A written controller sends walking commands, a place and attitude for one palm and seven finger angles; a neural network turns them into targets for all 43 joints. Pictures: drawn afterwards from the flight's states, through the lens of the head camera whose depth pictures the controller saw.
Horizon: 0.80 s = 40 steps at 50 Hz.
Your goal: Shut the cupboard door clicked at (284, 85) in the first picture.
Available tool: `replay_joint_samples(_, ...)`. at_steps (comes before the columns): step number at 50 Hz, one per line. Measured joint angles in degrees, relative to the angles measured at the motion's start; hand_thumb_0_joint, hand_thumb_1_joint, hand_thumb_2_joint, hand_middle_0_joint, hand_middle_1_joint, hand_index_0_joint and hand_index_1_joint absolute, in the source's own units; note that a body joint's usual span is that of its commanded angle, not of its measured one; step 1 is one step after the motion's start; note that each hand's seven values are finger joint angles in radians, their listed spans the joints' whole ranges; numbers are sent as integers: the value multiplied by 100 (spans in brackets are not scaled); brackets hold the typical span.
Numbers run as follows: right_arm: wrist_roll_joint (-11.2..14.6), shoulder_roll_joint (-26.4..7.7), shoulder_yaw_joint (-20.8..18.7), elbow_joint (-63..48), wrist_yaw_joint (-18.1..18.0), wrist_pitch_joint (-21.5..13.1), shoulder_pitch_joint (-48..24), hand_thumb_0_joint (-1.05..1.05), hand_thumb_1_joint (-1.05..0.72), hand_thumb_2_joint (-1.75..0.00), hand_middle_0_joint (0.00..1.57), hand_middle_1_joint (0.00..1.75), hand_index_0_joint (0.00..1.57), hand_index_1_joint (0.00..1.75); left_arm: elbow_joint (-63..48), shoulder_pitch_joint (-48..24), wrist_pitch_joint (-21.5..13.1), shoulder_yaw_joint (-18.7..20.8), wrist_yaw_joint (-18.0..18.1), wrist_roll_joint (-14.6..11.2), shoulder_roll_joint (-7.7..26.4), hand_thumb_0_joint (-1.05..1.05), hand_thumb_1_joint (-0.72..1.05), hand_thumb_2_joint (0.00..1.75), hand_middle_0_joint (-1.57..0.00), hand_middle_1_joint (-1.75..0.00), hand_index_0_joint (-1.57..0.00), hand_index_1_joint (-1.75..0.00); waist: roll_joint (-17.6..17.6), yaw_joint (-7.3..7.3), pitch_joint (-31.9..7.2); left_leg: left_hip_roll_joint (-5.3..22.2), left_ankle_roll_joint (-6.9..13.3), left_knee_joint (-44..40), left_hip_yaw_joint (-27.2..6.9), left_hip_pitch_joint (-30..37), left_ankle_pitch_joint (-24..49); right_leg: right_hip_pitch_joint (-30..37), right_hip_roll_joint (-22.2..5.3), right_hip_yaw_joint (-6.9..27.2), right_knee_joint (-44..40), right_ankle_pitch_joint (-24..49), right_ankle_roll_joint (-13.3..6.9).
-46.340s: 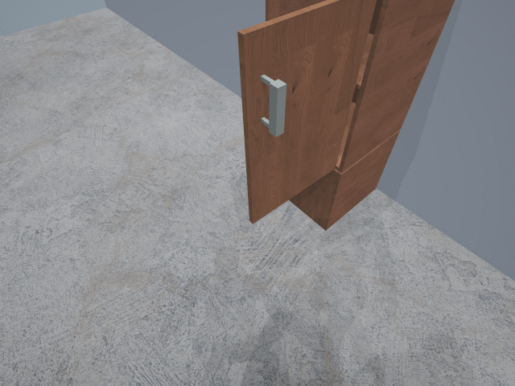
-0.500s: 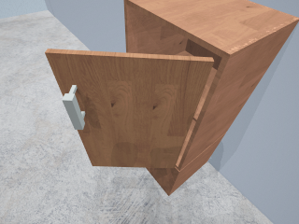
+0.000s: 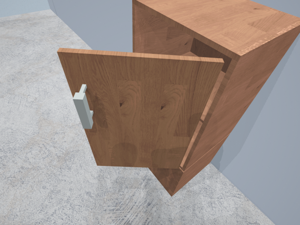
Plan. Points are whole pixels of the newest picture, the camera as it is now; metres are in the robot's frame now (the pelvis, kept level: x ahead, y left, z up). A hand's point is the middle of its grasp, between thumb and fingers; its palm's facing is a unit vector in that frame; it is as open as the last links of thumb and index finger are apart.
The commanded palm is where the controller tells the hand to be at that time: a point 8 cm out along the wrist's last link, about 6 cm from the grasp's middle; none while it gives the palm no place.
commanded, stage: look again from close up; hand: left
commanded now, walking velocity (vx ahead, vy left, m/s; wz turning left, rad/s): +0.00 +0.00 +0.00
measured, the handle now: (85, 106) +0.39 +0.21 +0.09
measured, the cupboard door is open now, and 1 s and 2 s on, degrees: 51 51 51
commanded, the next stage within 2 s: shuffle to correct the standing spot in 0.12 s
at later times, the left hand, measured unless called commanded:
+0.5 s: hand out of the picture -0.02 +0.16 -0.19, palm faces +0.01 -0.98 -0.17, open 7.4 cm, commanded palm none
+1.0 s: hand out of the picture -0.01 +0.12 -0.17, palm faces +0.00 -0.98 -0.20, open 7.4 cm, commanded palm none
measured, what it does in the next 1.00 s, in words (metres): shifts its weight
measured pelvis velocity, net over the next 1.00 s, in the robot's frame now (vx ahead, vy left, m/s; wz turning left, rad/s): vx -0.01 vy -0.05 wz -0.01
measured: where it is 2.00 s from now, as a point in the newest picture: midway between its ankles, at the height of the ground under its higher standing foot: outside the picture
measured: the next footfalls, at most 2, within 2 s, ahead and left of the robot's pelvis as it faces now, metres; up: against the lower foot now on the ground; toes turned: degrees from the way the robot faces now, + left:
none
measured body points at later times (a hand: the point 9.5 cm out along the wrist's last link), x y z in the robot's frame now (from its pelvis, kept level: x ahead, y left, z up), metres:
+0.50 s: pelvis -0.02 +0.00 +0.00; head -0.01 +0.01 +0.45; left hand -0.02 +0.21 -0.17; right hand -0.02 -0.21 -0.16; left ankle -0.02 +0.05 -0.74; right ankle +0.00 -0.16 -0.74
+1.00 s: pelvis -0.01 -0.05 +0.00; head -0.01 -0.06 +0.45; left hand -0.01 +0.17 -0.15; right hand +0.00 -0.27 -0.17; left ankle -0.02 +0.05 -0.74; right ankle +0.00 -0.16 -0.74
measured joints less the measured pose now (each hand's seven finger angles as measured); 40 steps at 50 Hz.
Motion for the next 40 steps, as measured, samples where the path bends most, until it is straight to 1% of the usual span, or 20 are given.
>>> replay_joint_samples(15, 14, 121, -27, -48, -37, -7, 137, 0, -91, -90, 20, 30, 20, 30, -31, 86, 39, 34, 25, 2, -55, 1, 91, 90, -20, -30, -20, -30, -28, 0, -3, -91, 63, -84, 73, -40, 83, -140, -81, 82, 98, 8, 18)
replay_joint_samples(21, 7, 134, -60, -51, -54, 2, 129, 0, -91, -90, 20, 30, 20, 30, -67, 54, 52, 65, 37, 0, -52, 1, 91, 90, -20, -30, -20, -30, 6, -17, 15, -65, 55, -26, 115, -90, 81, -205, -55, 123, 154, 21, 5)
replay_joint_samples(22, 21, 123, -44, -106, -35, 23, 148, 0, -91, -90, 20, 30, 20, 30, -44, 30, 32, 43, 61, 31, -45, 0, 91, 90, -20, -30, -20, -30, 24, -52, -4, -50, 39, 48, 91, -165, 72, -245, -49, 91, 179, 23, -3)
replay_joint_samples(24, -14, 80, -15, -283, -8, 33, 222, 0, -91, -90, 20, 30, 20, 30, -51, -29, 15, 6, 88, 33, -14, 1, 91, 90, -20, -30, -20, -30, 60, -78, -10, -42, 17, 252, 39, -314, 16, -370, -58, 13, 385, -93, -150)
replay_joint_samples(26, -34, 5, -12, -431, -22, 25, 299, 0, -91, -90, 20, 30, 20, 30, -75, -61, 14, -14, 58, 28, -4, 1, 91, 90, -20, -30, -20, -30, 159, -53, -31, -44, 21, 426, 6, -390, -58, -439, -61, -19, 573, -209, -279)
replay_joint_samples(27, -37, -37, -15, -487, -27, 33, 321, 0, -91, -90, 20, 30, 20, 30, -89, -60, 15, -17, 41, 28, -4, 1, 91, 90, -20, -30, -20, -30, 218, -37, -51, -40, 23, 492, 0, -409, -91, -454, -59, -23, 634, -235, -299)
replay_joint_samples(32, -59, -210, -44, -632, 20, 100, 278, 1, -92, -90, 20, 30, 20, 30, -141, 60, 10, -21, -29, 49, 21, 0, 91, 90, -20, -30, -20, -30, 385, -15, -200, 1, -17, 530, 35, -422, -117, -506, -21, 19, 709, -232, -232)
replay_joint_samples(37, -48, -328, -57, -670, 64, 54, 165, 1, -92, -90, 20, 30, 20, 30, -142, 144, -23, -32, -63, 45, 39, 1, 91, 90, -20, -30, -20, -30, 416, -22, -239, 65, -106, 369, 70, -393, -23, -533, 47, 59, 618, -146, -181)
replay_joint_samples(40, -38, -356, -50, -627, 62, 20, 108, 0, -92, -90, 20, 30, 20, 30, -118, 129, -42, -38, -73, 33, 35, 1, 91, 90, -20, -30, -20, -30, 409, -19, -207, 115, -170, 283, 58, -355, 24, -505, 98, 45, 546, -107, -199)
